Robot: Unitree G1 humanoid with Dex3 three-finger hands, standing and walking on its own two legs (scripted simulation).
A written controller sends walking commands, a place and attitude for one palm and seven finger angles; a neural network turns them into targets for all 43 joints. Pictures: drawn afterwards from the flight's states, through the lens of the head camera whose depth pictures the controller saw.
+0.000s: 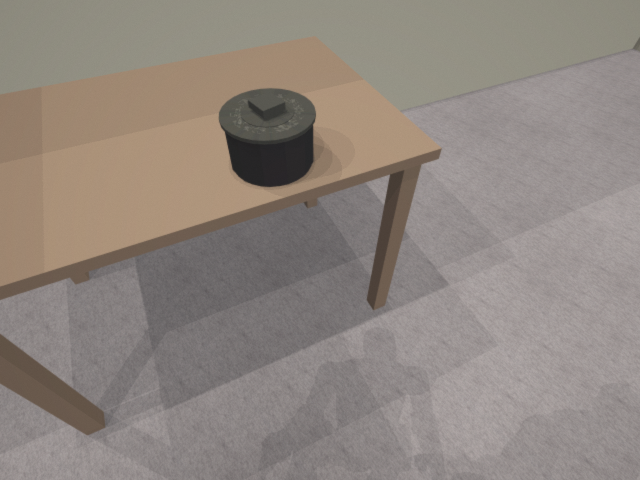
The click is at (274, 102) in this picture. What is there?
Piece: lid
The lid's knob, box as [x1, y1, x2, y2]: [248, 92, 285, 117]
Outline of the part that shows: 284,102 270,92 267,92 248,100 249,107 262,117 265,117 284,109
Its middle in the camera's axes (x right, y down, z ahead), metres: -0.11 -0.26 +0.75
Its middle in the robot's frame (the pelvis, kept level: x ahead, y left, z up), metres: +0.74 +0.15 +0.08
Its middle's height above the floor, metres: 0.85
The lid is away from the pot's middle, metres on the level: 0.00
